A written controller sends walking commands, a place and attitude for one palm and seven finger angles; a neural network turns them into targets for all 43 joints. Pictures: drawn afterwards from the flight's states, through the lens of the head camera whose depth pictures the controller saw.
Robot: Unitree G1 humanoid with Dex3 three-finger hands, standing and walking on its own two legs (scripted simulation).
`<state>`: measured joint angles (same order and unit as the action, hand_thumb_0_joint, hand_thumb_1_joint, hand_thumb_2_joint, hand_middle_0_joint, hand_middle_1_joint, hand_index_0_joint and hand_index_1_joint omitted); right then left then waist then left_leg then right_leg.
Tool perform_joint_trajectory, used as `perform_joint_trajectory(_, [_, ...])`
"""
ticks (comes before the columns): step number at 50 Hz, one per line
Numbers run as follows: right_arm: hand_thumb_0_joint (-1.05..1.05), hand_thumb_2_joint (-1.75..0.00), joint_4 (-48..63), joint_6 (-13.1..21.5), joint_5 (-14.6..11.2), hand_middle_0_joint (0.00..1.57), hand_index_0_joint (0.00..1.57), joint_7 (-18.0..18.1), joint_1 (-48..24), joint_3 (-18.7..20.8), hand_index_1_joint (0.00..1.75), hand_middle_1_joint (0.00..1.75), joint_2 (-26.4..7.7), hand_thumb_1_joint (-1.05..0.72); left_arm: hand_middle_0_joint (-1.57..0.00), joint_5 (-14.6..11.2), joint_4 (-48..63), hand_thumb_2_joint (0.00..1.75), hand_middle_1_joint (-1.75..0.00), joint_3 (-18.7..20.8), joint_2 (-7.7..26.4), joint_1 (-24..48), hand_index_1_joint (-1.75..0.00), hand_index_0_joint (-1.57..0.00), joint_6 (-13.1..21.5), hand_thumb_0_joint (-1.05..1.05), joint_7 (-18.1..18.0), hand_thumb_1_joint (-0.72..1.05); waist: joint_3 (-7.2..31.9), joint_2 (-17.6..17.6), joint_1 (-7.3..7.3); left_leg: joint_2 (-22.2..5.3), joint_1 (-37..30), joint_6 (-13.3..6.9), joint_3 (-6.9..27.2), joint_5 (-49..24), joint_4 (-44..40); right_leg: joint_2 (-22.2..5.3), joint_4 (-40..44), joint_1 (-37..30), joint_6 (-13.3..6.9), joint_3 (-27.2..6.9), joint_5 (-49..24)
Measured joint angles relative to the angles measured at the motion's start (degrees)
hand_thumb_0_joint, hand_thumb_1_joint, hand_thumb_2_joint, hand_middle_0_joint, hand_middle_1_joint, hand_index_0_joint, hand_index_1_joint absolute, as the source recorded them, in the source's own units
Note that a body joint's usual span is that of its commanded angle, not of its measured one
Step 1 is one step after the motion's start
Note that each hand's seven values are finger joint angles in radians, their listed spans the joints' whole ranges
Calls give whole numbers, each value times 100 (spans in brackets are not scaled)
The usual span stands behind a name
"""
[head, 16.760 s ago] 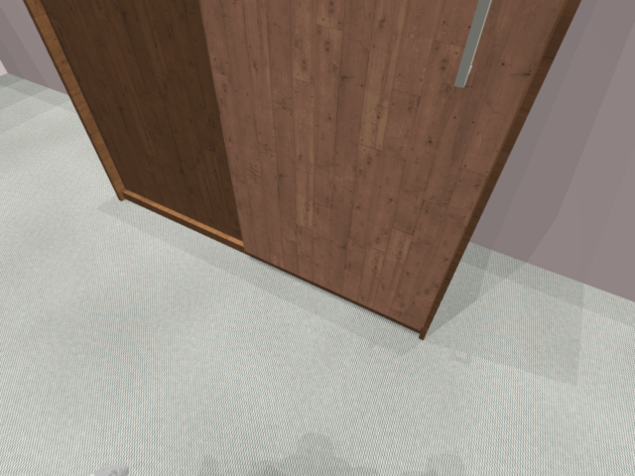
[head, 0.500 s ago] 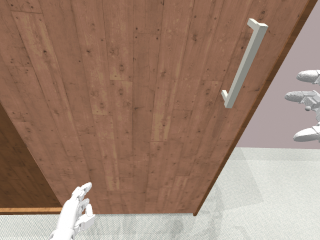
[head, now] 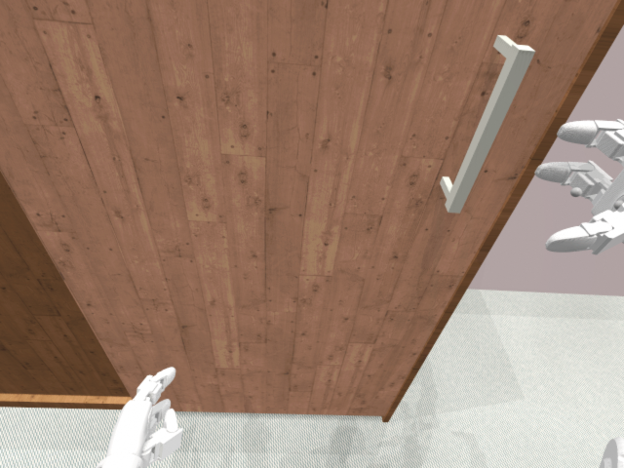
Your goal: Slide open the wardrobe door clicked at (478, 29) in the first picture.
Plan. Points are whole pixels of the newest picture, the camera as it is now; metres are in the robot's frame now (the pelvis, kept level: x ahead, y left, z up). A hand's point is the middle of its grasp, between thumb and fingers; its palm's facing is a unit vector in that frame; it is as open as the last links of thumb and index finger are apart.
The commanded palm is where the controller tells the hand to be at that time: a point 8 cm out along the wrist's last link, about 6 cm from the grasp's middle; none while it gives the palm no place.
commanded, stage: move the hooked fingers beside the handle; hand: right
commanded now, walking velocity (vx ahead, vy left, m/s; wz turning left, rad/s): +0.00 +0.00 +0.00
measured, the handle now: (476, 132) +0.45 -0.17 +0.27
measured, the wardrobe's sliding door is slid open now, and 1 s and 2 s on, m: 0.00 0.00 0.00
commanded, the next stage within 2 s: feel for the door with the fingertips in 1.60 s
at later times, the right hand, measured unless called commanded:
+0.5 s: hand (549, 174) +0.37 -0.23 +0.26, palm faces +0.04 +1.00 -0.07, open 14.0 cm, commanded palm +0.34 -0.28 +0.27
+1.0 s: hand (532, 160) +0.40 -0.22 +0.26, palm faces +0.03 +1.00 -0.05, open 14.0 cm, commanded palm +0.36 -0.27 +0.26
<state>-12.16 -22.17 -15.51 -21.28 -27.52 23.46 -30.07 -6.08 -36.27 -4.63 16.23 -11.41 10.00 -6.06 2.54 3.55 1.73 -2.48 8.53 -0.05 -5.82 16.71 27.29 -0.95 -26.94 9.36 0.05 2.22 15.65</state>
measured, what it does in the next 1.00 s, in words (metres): stands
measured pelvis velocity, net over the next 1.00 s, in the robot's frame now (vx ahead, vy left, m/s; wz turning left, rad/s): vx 0.00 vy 0.00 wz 0.02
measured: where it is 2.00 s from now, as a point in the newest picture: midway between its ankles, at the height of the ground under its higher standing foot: outside the picture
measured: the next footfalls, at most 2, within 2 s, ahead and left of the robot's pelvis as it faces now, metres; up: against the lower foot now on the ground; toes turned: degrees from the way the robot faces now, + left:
none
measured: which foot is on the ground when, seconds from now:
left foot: down 0.00-1.00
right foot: down 0.00-1.00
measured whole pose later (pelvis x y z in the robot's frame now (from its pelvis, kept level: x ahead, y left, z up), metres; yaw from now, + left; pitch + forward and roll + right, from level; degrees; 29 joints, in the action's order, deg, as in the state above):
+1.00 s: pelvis +0.00 +0.00 +0.00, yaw +1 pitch +0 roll +0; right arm -27.0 -18.4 -12.9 -17.5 -37.4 21.7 -29.7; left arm -6.1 -37.0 -2.9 16.9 -14.9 6.8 -5.5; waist 3.2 3.2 -0.9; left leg -1.8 9.6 -0.1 -4.5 15.7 25.8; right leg -1.5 -25.4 9.8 0.1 3.5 15.1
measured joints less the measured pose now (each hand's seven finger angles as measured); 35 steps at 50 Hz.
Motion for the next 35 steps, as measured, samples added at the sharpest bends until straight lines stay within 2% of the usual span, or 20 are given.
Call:
perform_joint_trajectory(8, [-2,-30,-354,-97,65,30,30,119,-137,61,120,120,-67,50,-20,-9,74,90,-30,-15,-51,-7,-30,-20,-103,2,54,91,67,5,-82,18,59,1,60,-9,-4,-17,31,22,2,58,-2])
perform_joint_trajectory(13, [-2,-30,-495,-16,141,30,30,162,-293,-35,120,120,-34,50,-20,-5,33,90,-30,25,0,-61,-30,-20,-129,2,22,91,28,-23,-63,23,39,-6,34,-16,-28,-21,27,25,4,32,-3])
perform_joint_trajectory(17, [-2,-30,-498,73,108,30,30,162,-368,-89,120,120,31,50,-20,-3,-6,90,-30,58,33,-88,-30,-20,-145,2,9,91,28,-29,-64,25,19,-5,32,-26,-55,-20,47,8,5,29,-8])
perform_joint_trajectory(25, [-2,-30,-828,39,165,30,30,296,-625,-224,120,120,57,50,-20,-10,-33,90,-30,88,32,-80,-30,-20,-209,2,9,91,40,-29,-114,30,33,-9,41,-46,-83,-22,89,11,6,37,-35])
perform_joint_trajectory(35, [-2,-30,-1453,203,265,30,30,372,-1000,-233,120,120,4,50,-20,0,-53,90,-30,88,3,-141,-30,-20,-269,2,15,91,48,-45,-202,60,81,-23,64,-81,-121,-50,121,49,17,59,-58])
